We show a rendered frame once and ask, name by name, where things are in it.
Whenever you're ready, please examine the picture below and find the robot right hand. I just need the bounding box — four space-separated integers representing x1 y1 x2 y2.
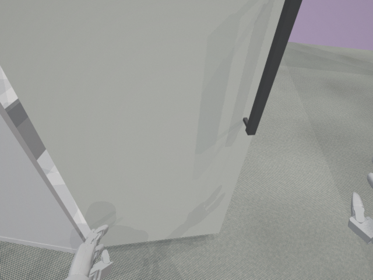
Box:
348 157 373 244

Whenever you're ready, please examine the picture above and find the robot left hand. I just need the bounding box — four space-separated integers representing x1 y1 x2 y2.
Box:
68 225 113 280

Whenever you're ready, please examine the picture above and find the handle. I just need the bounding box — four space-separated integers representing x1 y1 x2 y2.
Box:
243 0 302 135

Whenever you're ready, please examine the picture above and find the fridge door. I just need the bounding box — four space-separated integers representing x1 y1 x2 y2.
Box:
0 0 285 247

